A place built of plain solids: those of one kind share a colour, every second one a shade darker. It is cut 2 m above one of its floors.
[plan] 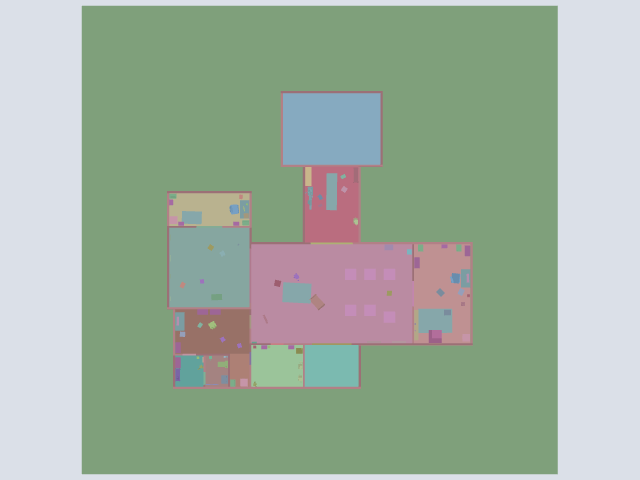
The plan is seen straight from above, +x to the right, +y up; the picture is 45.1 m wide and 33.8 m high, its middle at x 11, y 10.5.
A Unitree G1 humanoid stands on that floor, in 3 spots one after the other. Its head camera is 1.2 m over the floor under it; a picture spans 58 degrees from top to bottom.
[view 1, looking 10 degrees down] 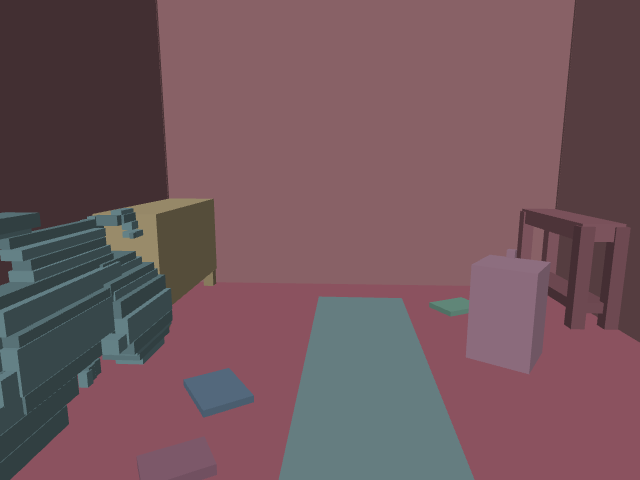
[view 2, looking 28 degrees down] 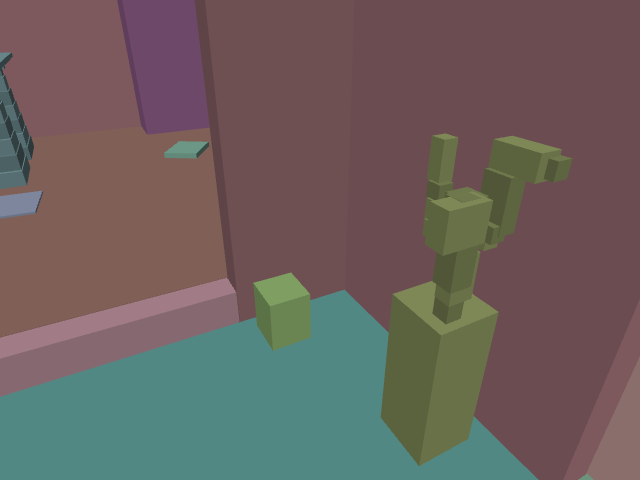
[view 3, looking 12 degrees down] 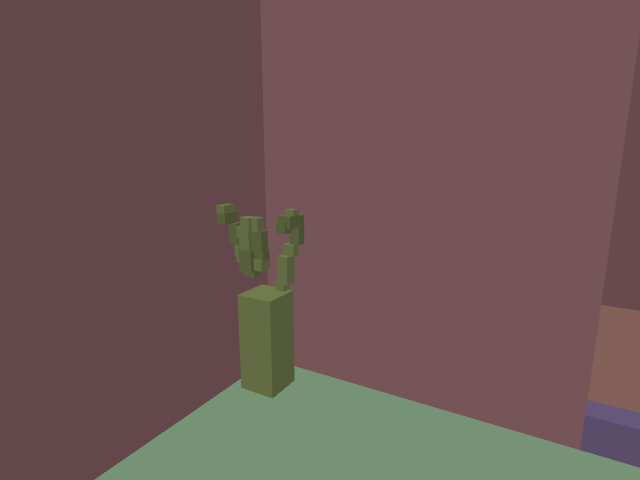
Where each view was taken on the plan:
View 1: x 11.68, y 11.43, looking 93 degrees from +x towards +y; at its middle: wall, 4.32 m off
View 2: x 1.88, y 0.88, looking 62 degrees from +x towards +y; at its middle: wall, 1.91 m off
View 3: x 8.03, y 1.57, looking -150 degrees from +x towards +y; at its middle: wall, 2.20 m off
